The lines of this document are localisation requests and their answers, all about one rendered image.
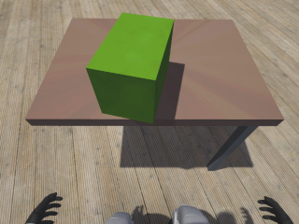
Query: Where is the table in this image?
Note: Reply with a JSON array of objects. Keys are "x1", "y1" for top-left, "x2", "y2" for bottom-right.
[{"x1": 25, "y1": 18, "x2": 284, "y2": 171}]

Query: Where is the robot right hand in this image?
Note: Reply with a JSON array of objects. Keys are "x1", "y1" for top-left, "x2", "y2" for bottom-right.
[{"x1": 258, "y1": 196, "x2": 293, "y2": 224}]

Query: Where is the robot left hand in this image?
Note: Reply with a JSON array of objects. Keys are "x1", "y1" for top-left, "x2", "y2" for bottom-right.
[{"x1": 24, "y1": 192, "x2": 63, "y2": 224}]

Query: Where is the robot left thigh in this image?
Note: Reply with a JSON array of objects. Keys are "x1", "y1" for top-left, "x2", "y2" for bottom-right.
[{"x1": 105, "y1": 212, "x2": 134, "y2": 224}]

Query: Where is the carton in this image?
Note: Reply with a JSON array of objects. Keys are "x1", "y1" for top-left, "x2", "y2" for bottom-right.
[{"x1": 86, "y1": 12, "x2": 175, "y2": 124}]

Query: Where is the robot thigh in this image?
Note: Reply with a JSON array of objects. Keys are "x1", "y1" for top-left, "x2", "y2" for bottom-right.
[
  {"x1": 172, "y1": 205, "x2": 210, "y2": 224},
  {"x1": 105, "y1": 212, "x2": 134, "y2": 224}
]

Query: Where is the robot right thigh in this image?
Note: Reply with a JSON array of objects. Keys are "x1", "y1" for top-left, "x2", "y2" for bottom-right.
[{"x1": 172, "y1": 205, "x2": 210, "y2": 224}]

